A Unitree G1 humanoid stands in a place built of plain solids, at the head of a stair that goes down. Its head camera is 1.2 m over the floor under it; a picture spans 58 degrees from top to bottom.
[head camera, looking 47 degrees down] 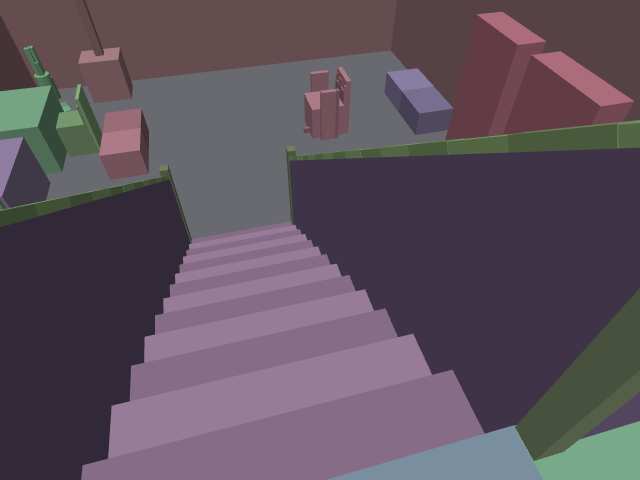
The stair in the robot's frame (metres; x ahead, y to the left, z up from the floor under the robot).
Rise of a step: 0.19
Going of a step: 0.27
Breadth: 1.20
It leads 15 degrees to the left of straight ahead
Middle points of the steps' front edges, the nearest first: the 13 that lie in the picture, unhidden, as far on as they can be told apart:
0.54 0.12 -0.19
0.79 0.19 -0.38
1.05 0.26 -0.58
1.31 0.32 -0.77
1.56 0.39 -0.96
1.82 0.46 -1.16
2.08 0.53 -1.35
2.34 0.59 -1.54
2.59 0.66 -1.74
2.85 0.73 -1.93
3.11 0.80 -2.12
3.36 0.86 -2.31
3.62 0.93 -2.51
